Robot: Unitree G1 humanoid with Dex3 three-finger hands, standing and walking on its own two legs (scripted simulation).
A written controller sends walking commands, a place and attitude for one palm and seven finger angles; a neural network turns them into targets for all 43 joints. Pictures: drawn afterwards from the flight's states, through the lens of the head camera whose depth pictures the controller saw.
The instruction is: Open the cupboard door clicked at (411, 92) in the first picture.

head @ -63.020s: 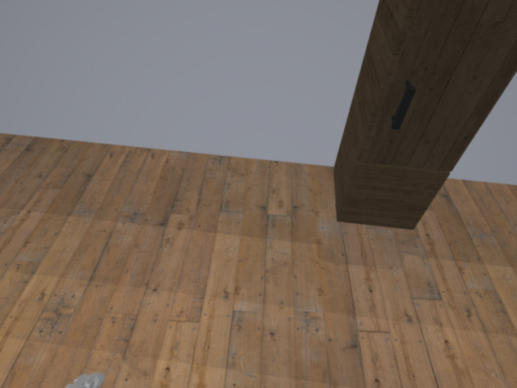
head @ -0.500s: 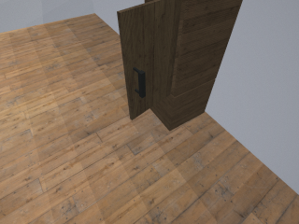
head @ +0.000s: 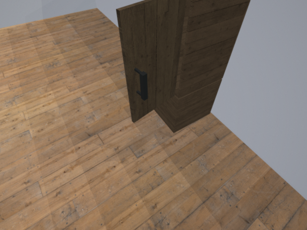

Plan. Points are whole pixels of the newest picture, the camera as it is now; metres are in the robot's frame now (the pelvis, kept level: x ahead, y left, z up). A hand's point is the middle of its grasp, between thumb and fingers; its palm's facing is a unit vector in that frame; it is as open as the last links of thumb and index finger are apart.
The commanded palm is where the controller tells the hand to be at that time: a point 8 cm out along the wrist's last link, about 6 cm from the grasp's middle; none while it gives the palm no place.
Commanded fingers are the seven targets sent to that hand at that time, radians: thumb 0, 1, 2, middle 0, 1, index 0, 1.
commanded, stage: look to check the result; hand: left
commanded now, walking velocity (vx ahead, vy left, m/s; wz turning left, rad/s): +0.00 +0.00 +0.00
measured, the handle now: (140, 84) +0.71 +0.10 -0.08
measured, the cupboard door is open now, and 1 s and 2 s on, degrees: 100 100 100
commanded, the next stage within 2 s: stand and wait in 0.10 s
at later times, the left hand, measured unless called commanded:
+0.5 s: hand out of the picture +0.09 +0.22 -0.16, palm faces -0.02 -0.95 -0.32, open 7.3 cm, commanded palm none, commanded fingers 0.00 0.90 0.90 -0.20 -0.30 -0.20 -0.30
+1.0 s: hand out of the picture +0.08 +0.21 -0.16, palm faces -0.03 -0.94 -0.33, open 7.3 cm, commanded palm none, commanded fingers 0.00 0.90 0.90 -0.20 -0.30 -0.20 -0.30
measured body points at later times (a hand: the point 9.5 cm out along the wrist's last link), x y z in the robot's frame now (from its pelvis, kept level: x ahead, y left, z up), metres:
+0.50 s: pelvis +0.02 -0.01 +0.00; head +0.03 -0.02 +0.45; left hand +0.09 +0.27 -0.14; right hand +0.07 -0.30 -0.15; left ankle +0.01 +0.11 -0.75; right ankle -0.03 -0.09 -0.75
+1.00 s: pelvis +0.02 -0.03 +0.00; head +0.03 -0.04 +0.45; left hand +0.09 +0.26 -0.14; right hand +0.06 -0.31 -0.15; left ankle +0.01 +0.11 -0.75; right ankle -0.03 -0.09 -0.75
